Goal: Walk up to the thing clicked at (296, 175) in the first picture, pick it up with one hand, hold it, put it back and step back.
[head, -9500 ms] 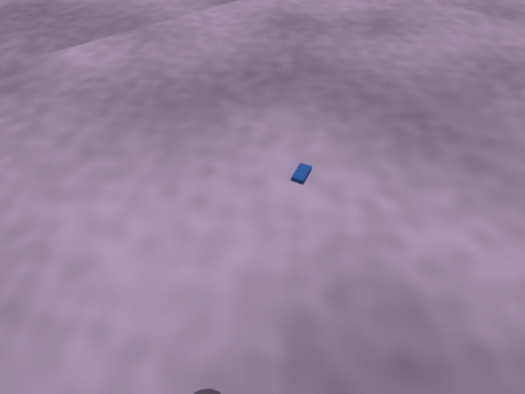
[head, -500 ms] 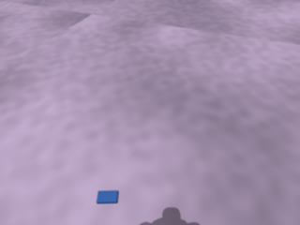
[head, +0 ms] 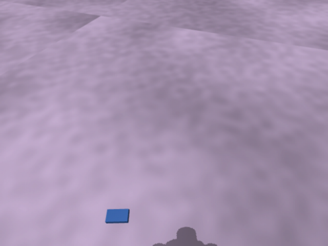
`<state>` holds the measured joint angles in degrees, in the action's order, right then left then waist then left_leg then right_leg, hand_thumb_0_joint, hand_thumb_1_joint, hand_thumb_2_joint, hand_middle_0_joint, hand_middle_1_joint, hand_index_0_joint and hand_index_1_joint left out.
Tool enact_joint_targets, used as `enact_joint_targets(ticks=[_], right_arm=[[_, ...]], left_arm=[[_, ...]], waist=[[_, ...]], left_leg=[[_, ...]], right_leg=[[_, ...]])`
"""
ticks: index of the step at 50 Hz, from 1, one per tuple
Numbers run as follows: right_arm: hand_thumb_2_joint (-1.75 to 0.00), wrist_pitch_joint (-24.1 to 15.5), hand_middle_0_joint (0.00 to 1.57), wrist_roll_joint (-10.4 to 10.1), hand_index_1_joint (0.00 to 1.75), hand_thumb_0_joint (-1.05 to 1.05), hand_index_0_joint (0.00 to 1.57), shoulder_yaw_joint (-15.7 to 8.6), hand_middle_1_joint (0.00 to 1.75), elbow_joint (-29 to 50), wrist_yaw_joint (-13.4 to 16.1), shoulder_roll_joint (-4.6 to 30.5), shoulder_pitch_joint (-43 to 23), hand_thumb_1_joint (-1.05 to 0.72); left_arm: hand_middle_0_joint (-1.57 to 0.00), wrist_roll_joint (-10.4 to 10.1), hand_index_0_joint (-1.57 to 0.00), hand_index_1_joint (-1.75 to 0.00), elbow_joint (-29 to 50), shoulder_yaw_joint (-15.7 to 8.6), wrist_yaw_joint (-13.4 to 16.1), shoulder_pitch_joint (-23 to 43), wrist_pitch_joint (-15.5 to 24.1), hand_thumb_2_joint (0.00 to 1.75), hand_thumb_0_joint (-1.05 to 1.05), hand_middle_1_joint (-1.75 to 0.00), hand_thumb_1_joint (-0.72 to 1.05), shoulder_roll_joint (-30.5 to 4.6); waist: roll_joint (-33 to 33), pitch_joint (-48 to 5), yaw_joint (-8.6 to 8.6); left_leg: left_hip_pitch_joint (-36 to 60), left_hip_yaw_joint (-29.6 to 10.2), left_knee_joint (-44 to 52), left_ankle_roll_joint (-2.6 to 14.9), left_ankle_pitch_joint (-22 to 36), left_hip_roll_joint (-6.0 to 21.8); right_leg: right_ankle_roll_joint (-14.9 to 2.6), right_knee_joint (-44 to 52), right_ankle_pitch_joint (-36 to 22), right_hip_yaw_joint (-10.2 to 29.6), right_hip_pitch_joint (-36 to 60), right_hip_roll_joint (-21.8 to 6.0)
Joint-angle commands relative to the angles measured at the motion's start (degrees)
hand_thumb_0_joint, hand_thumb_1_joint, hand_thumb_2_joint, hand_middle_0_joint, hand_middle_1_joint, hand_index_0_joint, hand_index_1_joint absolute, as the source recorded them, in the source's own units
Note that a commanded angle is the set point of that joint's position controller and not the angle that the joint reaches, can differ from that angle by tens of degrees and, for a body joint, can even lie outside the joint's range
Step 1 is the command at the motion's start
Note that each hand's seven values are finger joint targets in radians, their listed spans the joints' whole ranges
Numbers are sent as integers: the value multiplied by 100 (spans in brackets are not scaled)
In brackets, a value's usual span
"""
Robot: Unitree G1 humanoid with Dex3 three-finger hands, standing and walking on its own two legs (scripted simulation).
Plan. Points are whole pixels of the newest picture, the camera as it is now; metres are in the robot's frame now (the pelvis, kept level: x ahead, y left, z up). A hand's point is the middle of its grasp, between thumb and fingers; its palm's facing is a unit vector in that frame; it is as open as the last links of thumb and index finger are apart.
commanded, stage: stand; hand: left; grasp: from above
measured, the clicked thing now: (117, 216) +0.44 +0.32 -0.77
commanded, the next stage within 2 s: rise first in 0.20 s
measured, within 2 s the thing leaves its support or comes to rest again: neither
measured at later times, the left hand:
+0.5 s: hand out of the picture +0.14 +0.25 -0.17, palm faces +0.01 -0.94 -0.33, open 8.5 cm
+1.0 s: hand out of the picture +0.13 +0.28 -0.22, palm faces -0.12 -0.89 -0.45, open 13.8 cm
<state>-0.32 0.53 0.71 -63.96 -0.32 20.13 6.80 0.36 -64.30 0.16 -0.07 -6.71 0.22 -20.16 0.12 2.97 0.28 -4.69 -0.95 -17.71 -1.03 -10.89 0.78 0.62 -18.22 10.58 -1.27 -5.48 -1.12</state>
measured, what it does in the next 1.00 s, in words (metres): lowers itself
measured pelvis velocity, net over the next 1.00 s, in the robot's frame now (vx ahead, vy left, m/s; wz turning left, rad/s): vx -0.02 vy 0.02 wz -0.02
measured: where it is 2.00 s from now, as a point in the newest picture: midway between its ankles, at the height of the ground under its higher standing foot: outside the picture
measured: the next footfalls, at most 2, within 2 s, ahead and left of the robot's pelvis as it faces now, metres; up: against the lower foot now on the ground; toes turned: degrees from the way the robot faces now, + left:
none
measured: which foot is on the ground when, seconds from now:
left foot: down 0.00-1.00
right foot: down 0.00-1.00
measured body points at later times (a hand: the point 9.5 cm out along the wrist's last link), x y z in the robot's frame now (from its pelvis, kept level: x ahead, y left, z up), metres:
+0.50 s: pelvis -0.02 +0.00 -0.02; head +0.04 +0.01 +0.43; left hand +0.14 +0.30 -0.14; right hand +0.09 -0.27 -0.14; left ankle -0.01 +0.13 -0.75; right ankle -0.01 -0.12 -0.75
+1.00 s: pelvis -0.02 +0.02 -0.08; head +0.07 +0.03 +0.36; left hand +0.13 +0.32 -0.19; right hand +0.14 -0.24 -0.17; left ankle -0.01 +0.13 -0.75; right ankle -0.01 -0.12 -0.75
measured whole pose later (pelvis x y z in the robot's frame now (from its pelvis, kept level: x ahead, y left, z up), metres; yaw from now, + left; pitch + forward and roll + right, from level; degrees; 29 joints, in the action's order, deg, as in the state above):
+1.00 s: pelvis -0.02 +0.02 -0.08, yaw -1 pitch +15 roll -2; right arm -7.3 -0.6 -2.0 -34.1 1.8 14.0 11.9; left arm 12.2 -33.5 -8.7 0.1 -10.9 -10.1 -18.8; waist -0.2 -4.9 -1.1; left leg -46.5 -1.0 -60.5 0.1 -29.2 1.1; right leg 1.6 -57.9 26.9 -0.4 -46.2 -0.9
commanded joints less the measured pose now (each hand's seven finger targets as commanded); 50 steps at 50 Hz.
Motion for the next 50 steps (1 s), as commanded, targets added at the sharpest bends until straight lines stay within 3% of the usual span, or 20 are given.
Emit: enact_joint_targets(ticks=[1, 14, 15, 16, 17, 18, 19, 21, 23, 24, 25, 26, 28, 29, 32, 35, 38, 41, 45, 50], right_arm=[[-90, -122, 20, 2, 30, 0, 20, -249, 30, 297, 93, 1221, -182, -90], [-90, -122, 20, -1, 30, 0, 20, -275, 30, 300, 83, 1237, -220, -90], [-90, -119, 20, -5, 30, 0, 20, -277, 30, 295, 82, 1238, -229, -89], [-90, -421, 20, -419, 30, 0, 20, -27, 30, 1888, 209, 240, -157, -94], [-89, -410, 20, -413, 30, 0, 20, -61, 30, 1580, 262, 410, 113, -91], [-89, -358, 20, -380, 30, 0, 20, -158, 30, 1472, 293, 592, 272, -89], [-88, -298, 20, -375, 30, 0, 20, -229, 30, 1637, 287, 604, 321, -86], [-89, -347, 20, -312, 30, 0, 20, -372, 30, 1833, 348, 579, 488, -87], [-89, -402, 20, -213, 30, 0, 20, -497, 30, 2042, 297, 571, 696, -87], [-89, -406, 20, -159, 30, 0, 20, -559, 30, 2151, 252, 542, 724, -88], [-89, -406, 20, -156, 30, 0, 20, -591, 30, 2258, 221, 491, 779, -87], [-89, -416, 20, -157, 30, 0, 20, -620, 30, 2438, 210, 484, 746, -87], [-89, -415, 20, -181, 30, 0, 20, -597, 30, 2691, 207, 457, 591, -86], [-89, -421, 20, -198, 30, 0, 20, -586, 30, 2801, 188, 454, 568, -87], [-89, -477, 20, -207, 30, 0, 20, -605, 30, 3109, 146, 425, 451, -87], [-89, -613, 20, -195, 30, 0, 20, -619, 30, 3277, 130, 384, 586, -86], [-89, -743, 20, -179, 30, 0, 20, -644, 30, 3436, 163, 324, 601, -88], [-89, -851, 20, -167, 30, 0, 20, -652, 30, 3513, 230, 307, 632, -88], [-89, -939, 20, -133, 30, 0, 20, -638, 30, 3582, 285, 277, 684, -88], [-90, -1034, 20, -107, 30, 0, 20, -627, 30, 3727, 311, 276, 625, -90]], left_arm=[[-20, 12, -20, -30, 351, -248, 55, 174, 143, 90, 0, -30, 90, -1226], [-20, 19, -20, -30, 366, -246, 60, 135, 150, 90, 0, -30, 90, -1252], [-18, 10, -17, -37, 358, -249, 65, 117, 152, 93, 0, -36, 82, -1250], [-17, -277, -14, -45, 2368, -228, 150, 2128, 659, 95, 0, -44, 74, -211], [-19, -257, -15, -53, 2049, -357, 179, 2684, 626, 96, 0, -52, 66, -581], [-18, -134, -15, -61, 1025, -757, 219, 1688, 402, 94, 0, -59, 58, -1164], [-15, -88, -14, -69, 572, -859, 155, 1197, 287, 94, 0, -67, 50, -1172], [-13, 133, -15, -83, 883, -938, 54, 1747, 346, 92, 0, -83, 35, -1420], [-8, 444, -13, -94, 496, -1136, -78, 1024, 263, 92, 0, -99, 21, -1444], [-9, 611, -14, -98, 441, -1296, -124, 607, 202, 91, 0, -103, 13, -1469], [-9, 638, -14, -100, 533, -1348, -129, 260, 148, 91, 0, -105, 5, -1318], [-8, 696, -13, -101, 934, -1322, -109, 375, 101, 91, 0, -106, -3, -1284], [-9, 783, -13, -104, 1211, -1179, -33, 563, -137, 91, 0, -109, -19, -1108], [-9, 825, -12, -104, 1017, -1062, -29, 436, -298, 92, 0, -108, -27, -868], [-9, 903, -11, -104, 1500, -1118, 29, 723, -562, 95, 0, -105, -48, -997], [-9, 922, -11, -104, 1922, -1101, 68, 635, -638, 94, 0, -105, -51, -845], [-10, 992, -11, -104, 2650, -1335, 87, 428, -586, 95, 0, -105, -53, -1075], [-10, 1111, -12, -105, 3337, -1339, 99, 292, -592, 94, 0, -107, -52, -1155], [-11, 1210, -12, -104, 3678, -1317, 101, -296, -770, 94, 0, -105, -52, -1050], [-15, 1274, -15, -98, 4124, -1224, 86, -574, -982, 92, 0, -99, -51, -923]], waist=[[34, -343, -14], [-7, -397, -18], [-21, -343, -2], [235, -10, -738], [-129, -253, -526], [-147, -193, -384], [-260, -177, -233], [-178, -926, -204], [-260, -1452, -129], [-7, -1685, 78], [131, -1811, 175], [291, -2001, 216], [456, -1815, 128], [290, -1459, 56], [15, -1409, 10], [-49, -1534, -92], [120, -1843, -34], [293, -2128, -126], [369, -2232, -137], [441, -2204, -230]], left_leg=[[-144, -465, 254, 170, 934, 646], [-48, -450, 223, 192, 998, 651], [-56, -462, 231, 188, 980, 646], [-764, 308, -231, 156, 119, -153], [-769, 271, -334, 188, 37, -155], [-968, 285, -442, 198, -110, -208], [-1157, 308, -634, 194, -59, -161], [-1210, 275, -938, 198, 204, -166], [-1563, 228, -1394, 192, 436, -195], [-1737, 245, -1569, 158, 617, -240], [-1749, 268, -1650, 133, 719, -256], [-1651, 247, -1628, 85, 855, -230], [-1729, 185, -1651, 27, 801, -195], [-1987, 174, -1727, 26, 603, -164], [-2453, 121, -2064, 86, 52, -123], [-2721, 107, -2416, 116, -242, -108], [-2904, 94, -2751, 116, -257, -82], [-2916, 92, -3035, 119, -87, -59], [-3076, 52, -3322, 103, 110, -22], [-3360, -72, -3584, 84, 61, 35]], right_leg=[[-156, 280, -860, 494, 138, -664], [-175, 256, -977, 499, 119, -671], [-161, 270, -904, 485, 77, -657], [-93, -139, -476, 84, -1338, 34], [-54, -165, -269, 1, -984, 34], [-98, -191, 7, -47, -1041, 66], [-109, -354, 61, -74, -1125, 92], [-108, -752, -291, -24, -1113, 57], [-106, -1229, -584, -32, -1124, 56], [-145, -1408, -672, -27, -1075, 41], [-159, -1518, -757, 6, -1110, 60], [-187, -1600, -789, -33, -1063, 93], [-208, -1641, -583, -77, -1409, 141], [-204, -1671, -353, -105, -1633, 157], [-176, -1914, 174, -140, -2057, 184], [-159, -2263, 453, -135, -2492, 191], [-158, -2631, 475, -92, -2786, 185], [-157, -2923, 285, -28, -2987, 161], [-159, -3215, 174, -38, -3156, 156], [-166, -3526, 302, -82, -3593, 168]])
